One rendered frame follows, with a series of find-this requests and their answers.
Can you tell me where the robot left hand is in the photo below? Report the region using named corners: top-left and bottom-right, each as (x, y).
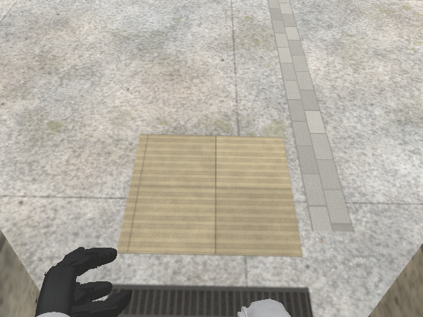
top-left (35, 247), bottom-right (132, 317)

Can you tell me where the robot right thigh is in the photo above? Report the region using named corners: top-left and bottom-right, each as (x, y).
top-left (237, 299), bottom-right (291, 317)

